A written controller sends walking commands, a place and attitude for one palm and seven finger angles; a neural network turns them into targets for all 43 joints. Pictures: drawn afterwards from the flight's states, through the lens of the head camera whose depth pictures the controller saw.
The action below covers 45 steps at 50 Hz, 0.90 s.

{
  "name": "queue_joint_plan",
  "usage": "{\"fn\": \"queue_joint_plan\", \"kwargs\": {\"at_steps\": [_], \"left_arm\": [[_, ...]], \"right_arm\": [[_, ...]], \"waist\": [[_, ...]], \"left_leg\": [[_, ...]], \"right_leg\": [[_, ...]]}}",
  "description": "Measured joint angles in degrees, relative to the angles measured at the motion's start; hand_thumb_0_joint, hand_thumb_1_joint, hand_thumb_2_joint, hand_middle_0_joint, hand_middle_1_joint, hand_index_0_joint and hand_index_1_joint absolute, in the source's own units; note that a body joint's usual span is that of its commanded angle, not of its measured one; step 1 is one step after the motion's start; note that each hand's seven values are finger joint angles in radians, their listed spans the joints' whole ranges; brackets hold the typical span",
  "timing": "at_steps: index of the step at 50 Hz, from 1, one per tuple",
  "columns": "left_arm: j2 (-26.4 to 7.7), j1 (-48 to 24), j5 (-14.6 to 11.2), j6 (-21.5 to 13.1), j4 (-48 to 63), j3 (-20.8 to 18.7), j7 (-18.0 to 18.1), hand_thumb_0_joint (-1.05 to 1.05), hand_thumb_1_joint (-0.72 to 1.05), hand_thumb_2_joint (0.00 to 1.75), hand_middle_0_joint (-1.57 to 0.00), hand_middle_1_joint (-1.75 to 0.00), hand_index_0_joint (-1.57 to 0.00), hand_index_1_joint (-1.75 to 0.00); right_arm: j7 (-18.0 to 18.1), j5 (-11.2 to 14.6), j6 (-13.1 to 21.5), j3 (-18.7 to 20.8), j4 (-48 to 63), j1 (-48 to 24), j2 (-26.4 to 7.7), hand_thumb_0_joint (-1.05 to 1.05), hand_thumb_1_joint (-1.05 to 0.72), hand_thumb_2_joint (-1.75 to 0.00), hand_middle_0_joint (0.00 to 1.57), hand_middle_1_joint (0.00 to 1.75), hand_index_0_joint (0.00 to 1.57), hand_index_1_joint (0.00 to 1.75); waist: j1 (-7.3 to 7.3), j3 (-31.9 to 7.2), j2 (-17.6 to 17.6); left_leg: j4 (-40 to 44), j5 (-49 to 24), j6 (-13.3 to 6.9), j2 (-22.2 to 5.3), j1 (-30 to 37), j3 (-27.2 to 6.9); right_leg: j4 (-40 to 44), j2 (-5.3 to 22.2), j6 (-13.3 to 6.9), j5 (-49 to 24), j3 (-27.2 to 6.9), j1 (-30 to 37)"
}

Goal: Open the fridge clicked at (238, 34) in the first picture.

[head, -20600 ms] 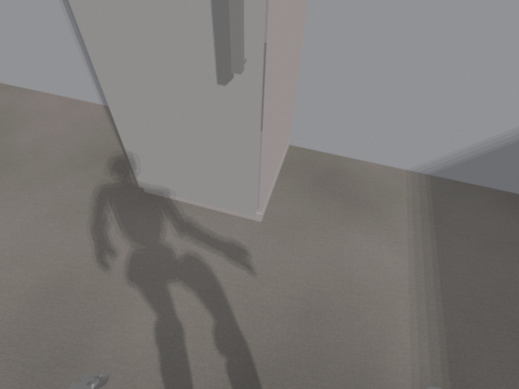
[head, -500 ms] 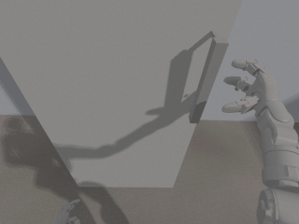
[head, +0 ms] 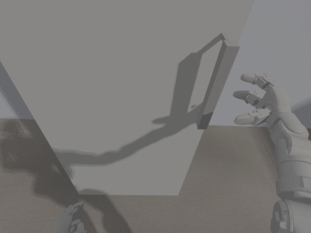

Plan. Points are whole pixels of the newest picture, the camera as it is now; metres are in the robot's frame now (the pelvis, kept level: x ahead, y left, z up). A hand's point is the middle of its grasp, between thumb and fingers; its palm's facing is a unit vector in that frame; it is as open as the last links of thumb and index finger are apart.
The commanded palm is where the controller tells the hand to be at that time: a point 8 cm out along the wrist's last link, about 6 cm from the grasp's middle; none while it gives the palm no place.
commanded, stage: move the hooked fingers beside the handle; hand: right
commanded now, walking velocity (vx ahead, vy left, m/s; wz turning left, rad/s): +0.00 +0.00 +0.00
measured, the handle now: (211, 86) +0.46 -0.10 +0.18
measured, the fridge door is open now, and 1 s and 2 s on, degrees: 0 0 0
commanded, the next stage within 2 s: feel for the door with the fingertips in 1.68 s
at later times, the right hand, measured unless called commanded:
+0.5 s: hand (240, 101) +0.41 -0.17 +0.18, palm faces -0.07 +1.00 -0.01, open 14.0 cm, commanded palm +0.38 -0.22 +0.19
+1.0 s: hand (238, 95) +0.41 -0.16 +0.19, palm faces -0.05 +1.00 +0.01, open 13.9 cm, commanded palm +0.38 -0.22 +0.18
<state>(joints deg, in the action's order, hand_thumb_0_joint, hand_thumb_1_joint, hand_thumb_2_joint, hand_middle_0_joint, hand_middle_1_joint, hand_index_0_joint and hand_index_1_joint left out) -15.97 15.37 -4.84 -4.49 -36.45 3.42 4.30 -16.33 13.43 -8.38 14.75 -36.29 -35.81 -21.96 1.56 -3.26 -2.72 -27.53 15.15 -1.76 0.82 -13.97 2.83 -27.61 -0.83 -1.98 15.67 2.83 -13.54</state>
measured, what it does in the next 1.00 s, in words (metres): stands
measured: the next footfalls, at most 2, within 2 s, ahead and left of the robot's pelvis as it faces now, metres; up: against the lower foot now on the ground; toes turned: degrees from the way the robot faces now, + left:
none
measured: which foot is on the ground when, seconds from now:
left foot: down 0.00-1.00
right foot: down 0.00-1.00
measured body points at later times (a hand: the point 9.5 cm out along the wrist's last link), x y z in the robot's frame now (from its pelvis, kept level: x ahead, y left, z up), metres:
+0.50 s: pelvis +0.01 -0.01 +0.00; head +0.01 +0.01 +0.45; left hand +0.12 +0.24 -0.11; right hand +0.41 -0.22 +0.18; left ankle -0.01 +0.10 -0.74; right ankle -0.01 -0.10 -0.74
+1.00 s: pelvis +0.00 +0.00 +0.00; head -0.02 +0.01 +0.45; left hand +0.15 +0.24 -0.09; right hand +0.41 -0.21 +0.20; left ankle -0.01 +0.10 -0.74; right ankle -0.01 -0.10 -0.74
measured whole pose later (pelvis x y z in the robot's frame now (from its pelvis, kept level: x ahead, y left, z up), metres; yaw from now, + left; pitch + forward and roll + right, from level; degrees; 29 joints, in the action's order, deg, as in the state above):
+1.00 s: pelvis +0.00 +0.00 +0.00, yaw +0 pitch +1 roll +0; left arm -14.4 12.5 -4.5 -3.2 -37.3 4.5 4.5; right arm -11.4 11.9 -10.0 11.9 -35.4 -39.3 -18.6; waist 1.6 -3.1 -1.9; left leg -27.7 15.2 -1.8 0.7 -13.3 3.3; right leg -27.7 -1.0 -1.9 15.5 2.3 -13.0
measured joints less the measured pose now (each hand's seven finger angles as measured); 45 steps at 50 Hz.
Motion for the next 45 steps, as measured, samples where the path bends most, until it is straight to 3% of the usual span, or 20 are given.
{"fn": "queue_joint_plan", "kwargs": {"at_steps": [5, 10, 17, 22, 28, 37, 45], "left_arm": [[0.01, 0.29, 0.14, -0.05, 0.16, -0.35, 0.26, 0.02, 0.91, 0.9, -0.21, -0.3, -0.2, -0.3], [0.28, -0.28, 0.32, -0.99, -1.07, 0.04, 0.91, 0.02, 0.91, 0.9, -0.2, -0.3, -0.2, -0.3], [0.53, -0.74, 0.28, -0.4, -1.36, 0.41, 0.4, 0.02, 0.91, 0.9, -0.2, -0.3, -0.2, -0.3], [0.55, 0.59, 0.61, 0.08, 0.05, -0.19, -0.22, 0.02, 0.91, 0.9, -0.21, -0.3, -0.2, -0.3], [0.91, 1.83, 0.88, -0.06, -0.78, -0.34, -0.39, 0.02, 0.91, 0.9, -0.21, -0.3, -0.2, -0.3], [0.12, -0.65, -0.06, 0.94, 0.15, -0.41, 0.09, 0.02, 0.91, 0.9, -0.2, -0.3, -0.2, -0.3], [0.8, -2.11, 0.65, -0.49, -1.08, 0.08, 0.37, 0.02, 0.91, 0.9, -0.2, -0.3, -0.2, -0.3]], "right_arm": [[0.69, -0.46, 1.71, -0.66, 5.36, 4.21, 1.91, -0.02, 0.5, -0.3, 0.3, 1.2, 0.3, 1.2], [2.12, -1.01, 3.25, -2.0, 6.56, 1.37, 2.34, -0.02, 0.5, -0.3, 0.3, 1.2, 0.3, 1.2], [1.89, -0.76, 0.34, -1.56, -2.73, -5.22, 1.02, -0.02, 0.5, -0.3, 0.3, 1.2, 0.3, 1.2], [2.38, -1.4, 1.39, -0.73, 0.38, -0.62, 1.95, -0.02, 0.5, -0.3, 0.3, 1.2, 0.3, 1.2], [2.6, -1.09, 3.87, -0.43, 9.4, 4.28, 3.85, -0.02, 0.5, -0.3, 0.3, 1.2, 0.3, 1.2], [2.49, -1.05, -2.6, -2.06, 5.59, 2.44, 1.53, -0.02, 0.5, -0.3, 0.3, 1.2, 0.3, 1.2], [3.83, -0.17, 2.02, -4.52, 11.26, 2.36, 5.82, -0.02, 0.5, -0.3, 0.3, 1.2, 0.3, 1.2]], "waist": [[-0.39, 1.48, 0.6], [-0.4, 2.3, 1.06], [0.45, 0.62, 0.5], [0.68, 0.81, 0.13], [-0.14, 0.67, 0.69], [-0.45, 1.11, 0.06], [-1.02, 1.2, 0.52]], "left_leg": [[-0.25, 0.2, 0.01, 0.0, 0.46, 0.21], [0.19, 0.08, 0.03, -0.1, 1.26, 0.84], [0.03, -0.05, 0.26, -0.33, -0.5, 0.36], [-0.23, 0.11, 0.38, -0.26, -0.94, -0.51], [0.37, 0.47, 0.34, -0.05, 1.36, -0.64], [0.21, 0.14, 0.24, -0.17, 0.91, 0.26], [0.18, 0.14, 0.21, -0.47, 1.73, 0.65]], "right_leg": [[-0.57, 0.02, -0.06, 0.29, -0.21, 0.24], [-0.72, -0.1, -0.05, 0.27, -0.85, 0.54], [-0.37, -0.33, -0.27, 0.03, -0.38, -0.83], [-0.1, -0.27, -0.38, 0.22, 0.47, -0.74], [0.44, -0.1, -0.22, 0.65, 0.55, 1.58], [-0.4, -0.19, -0.25, 0.36, -0.31, 0.5], [0.08, -0.49, -0.13, -0.09, -0.72, 1.41]]}}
